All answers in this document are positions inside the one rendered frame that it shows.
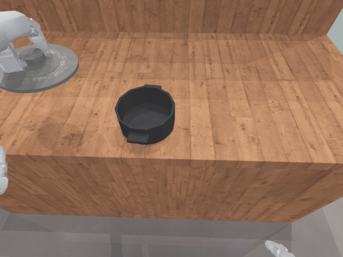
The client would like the left robot hand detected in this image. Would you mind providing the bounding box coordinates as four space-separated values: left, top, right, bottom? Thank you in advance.
0 11 48 73

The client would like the knob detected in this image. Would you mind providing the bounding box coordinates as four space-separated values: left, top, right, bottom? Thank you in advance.
19 48 46 66

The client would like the table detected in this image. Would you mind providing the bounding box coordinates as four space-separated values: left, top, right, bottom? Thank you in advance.
0 0 343 223

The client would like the pot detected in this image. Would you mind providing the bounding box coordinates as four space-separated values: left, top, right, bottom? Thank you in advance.
115 84 175 145

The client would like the lid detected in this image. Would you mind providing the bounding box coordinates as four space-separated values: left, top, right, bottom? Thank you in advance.
0 44 79 93

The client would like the right robot hand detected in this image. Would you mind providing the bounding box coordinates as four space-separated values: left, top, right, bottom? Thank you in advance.
265 240 295 257

